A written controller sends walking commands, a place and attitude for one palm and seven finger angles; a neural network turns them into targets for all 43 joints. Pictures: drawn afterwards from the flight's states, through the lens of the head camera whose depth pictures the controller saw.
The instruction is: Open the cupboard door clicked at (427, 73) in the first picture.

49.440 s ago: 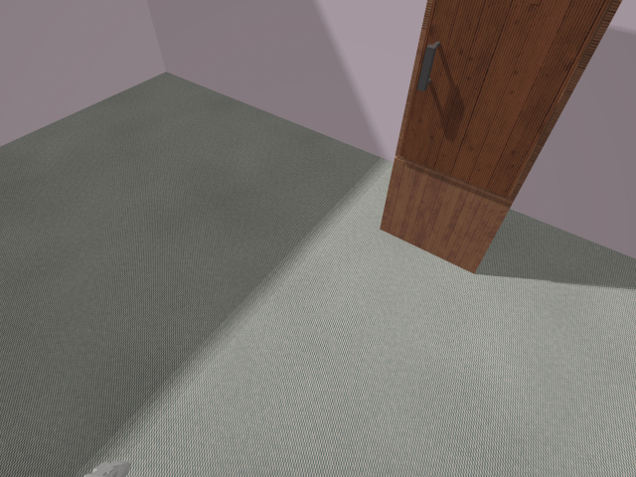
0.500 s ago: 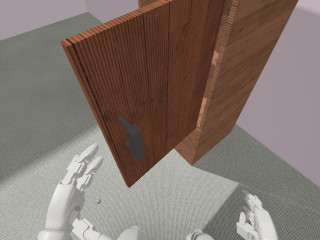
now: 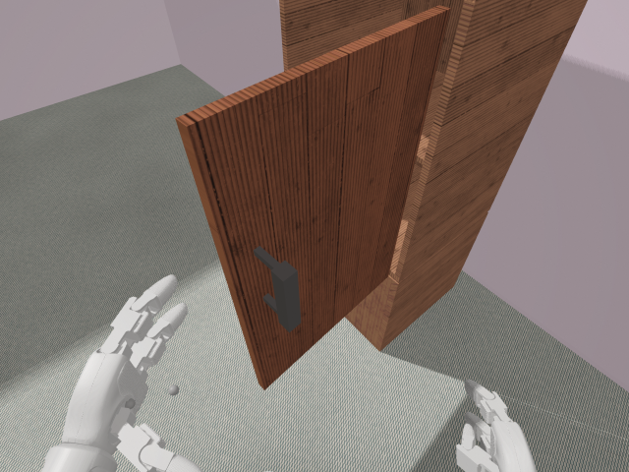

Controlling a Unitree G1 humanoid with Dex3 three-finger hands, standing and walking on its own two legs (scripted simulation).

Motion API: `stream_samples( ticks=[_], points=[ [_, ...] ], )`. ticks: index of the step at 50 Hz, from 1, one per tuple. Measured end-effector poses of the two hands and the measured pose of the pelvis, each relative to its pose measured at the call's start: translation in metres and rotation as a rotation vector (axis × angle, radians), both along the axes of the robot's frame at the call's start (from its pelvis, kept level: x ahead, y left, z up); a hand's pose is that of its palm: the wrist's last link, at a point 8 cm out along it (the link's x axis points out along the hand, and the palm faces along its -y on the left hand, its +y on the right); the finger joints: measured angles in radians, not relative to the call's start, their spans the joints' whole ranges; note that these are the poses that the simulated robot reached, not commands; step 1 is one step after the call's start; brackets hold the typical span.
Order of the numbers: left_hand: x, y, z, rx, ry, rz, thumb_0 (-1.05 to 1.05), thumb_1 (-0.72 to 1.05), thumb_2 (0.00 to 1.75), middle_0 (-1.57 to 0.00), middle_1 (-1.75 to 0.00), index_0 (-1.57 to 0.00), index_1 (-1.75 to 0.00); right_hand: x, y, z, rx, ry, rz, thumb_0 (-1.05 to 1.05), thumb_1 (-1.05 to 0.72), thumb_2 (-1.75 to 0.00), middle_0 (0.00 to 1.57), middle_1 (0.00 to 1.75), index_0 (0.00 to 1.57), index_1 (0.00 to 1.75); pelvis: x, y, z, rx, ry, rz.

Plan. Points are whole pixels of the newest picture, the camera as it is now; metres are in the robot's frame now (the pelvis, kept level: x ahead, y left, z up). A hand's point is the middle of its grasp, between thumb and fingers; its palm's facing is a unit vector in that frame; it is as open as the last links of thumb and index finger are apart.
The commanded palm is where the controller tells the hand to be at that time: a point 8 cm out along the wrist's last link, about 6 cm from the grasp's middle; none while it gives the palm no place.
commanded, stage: draw the hand back to the body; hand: left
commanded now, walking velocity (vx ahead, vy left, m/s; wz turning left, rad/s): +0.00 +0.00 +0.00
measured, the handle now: (276, 289) +0.34 +0.08 +0.06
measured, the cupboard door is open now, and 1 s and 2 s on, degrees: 94 94 94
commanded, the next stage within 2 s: step back with the hand held close in 1.22 s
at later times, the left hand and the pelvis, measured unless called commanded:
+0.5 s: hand (77, 349) +0.20 +0.23 +0.16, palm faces +0.30 -0.87 -0.40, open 13.2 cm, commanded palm +0.16 +0.27 +0.18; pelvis +0.02 +0.01 +0.04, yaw +0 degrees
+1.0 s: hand (17, 286) +0.22 +0.26 +0.22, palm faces +0.46 -0.79 -0.41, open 7.8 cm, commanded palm +0.17 +0.30 +0.23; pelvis +0.03 +0.00 +0.06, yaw -1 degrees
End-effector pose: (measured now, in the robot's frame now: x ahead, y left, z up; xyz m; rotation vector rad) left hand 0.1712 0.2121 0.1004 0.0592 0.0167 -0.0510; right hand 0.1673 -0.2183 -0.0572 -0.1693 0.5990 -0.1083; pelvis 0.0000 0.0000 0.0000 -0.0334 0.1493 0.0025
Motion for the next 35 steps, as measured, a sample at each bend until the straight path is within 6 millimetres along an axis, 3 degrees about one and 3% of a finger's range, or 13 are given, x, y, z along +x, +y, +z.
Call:
stream_samples(
  ticks=[8,12,22,35],
  points=[
    [-0.007,0.018,0.020,0.024,-0.020,0.017,-0.01,-0.46,0.32,-0.15,-0.30,-0.15,-0.30,0.008,0.003,0.016,-0.019,-0.041,0.015,0.01,-0.90,-0.90,0.21,0.30,0.20,0.30,0.004,0.004,0.009,-0.004,-0.038,0.002],
    [-0.008,0.030,0.037,0.182,-0.006,0.147,-0.01,-0.39,0.35,-0.16,-0.30,-0.15,-0.30,0.011,0.006,0.024,-0.036,-0.035,0.016,0.01,-0.90,-0.90,0.21,0.30,0.20,0.30,0.006,0.005,0.018,0.001,-0.060,-0.001],
    [-0.008,0.051,0.064,0.330,0.023,0.332,0.00,-0.09,0.48,-0.17,-0.30,-0.17,-0.30,0.013,0.016,0.031,-0.029,0.012,0.026,0.01,-0.90,-0.90,0.21,0.30,0.20,0.30,0.014,0.009,0.039,0.012,-0.121,-0.006],
    [0.004,0.073,0.112,0.400,-0.102,0.435,0.01,0.36,0.67,-0.19,-0.30,-0.18,-0.30,0.025,0.013,0.039,-0.027,0.034,0.044,0.01,-0.90,-0.90,0.21,0.30,0.20,0.30,0.024,0.007,0.057,0.022,-0.190,-0.015]
  ],
)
